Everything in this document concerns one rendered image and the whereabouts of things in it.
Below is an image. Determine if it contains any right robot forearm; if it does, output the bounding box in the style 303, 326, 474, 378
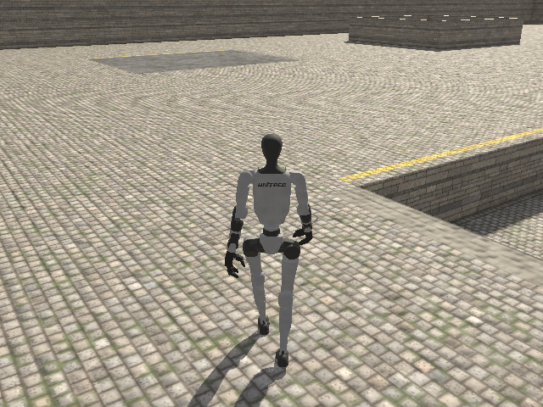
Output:
299, 204, 312, 232

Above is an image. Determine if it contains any left robot forearm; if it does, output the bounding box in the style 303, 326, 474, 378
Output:
227, 206, 244, 253

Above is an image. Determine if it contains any right robot hand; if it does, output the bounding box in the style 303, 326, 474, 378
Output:
293, 227, 313, 245

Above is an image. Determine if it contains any right robot upper arm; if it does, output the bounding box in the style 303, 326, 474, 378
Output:
289, 170, 310, 215

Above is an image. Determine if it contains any robot left foot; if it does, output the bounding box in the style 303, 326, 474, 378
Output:
258, 316, 270, 335

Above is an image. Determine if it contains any left robot hand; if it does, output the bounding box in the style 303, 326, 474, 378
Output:
225, 251, 245, 278

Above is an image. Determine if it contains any left robot upper arm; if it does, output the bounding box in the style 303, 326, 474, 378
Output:
235, 170, 255, 219

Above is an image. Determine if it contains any right robot thigh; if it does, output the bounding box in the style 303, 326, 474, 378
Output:
278, 238, 300, 308

